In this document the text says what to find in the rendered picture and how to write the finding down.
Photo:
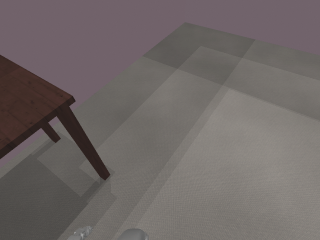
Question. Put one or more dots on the table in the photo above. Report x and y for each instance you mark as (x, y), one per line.
(28, 103)

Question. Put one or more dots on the left robot thigh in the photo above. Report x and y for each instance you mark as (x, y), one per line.
(134, 234)

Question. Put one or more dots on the robot left hand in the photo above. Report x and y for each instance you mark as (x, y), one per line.
(81, 233)

